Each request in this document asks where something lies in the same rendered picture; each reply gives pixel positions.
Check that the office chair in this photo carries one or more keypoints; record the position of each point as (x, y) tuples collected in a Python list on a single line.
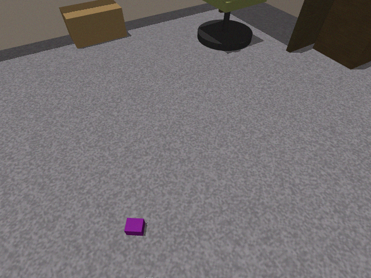
[(226, 35)]

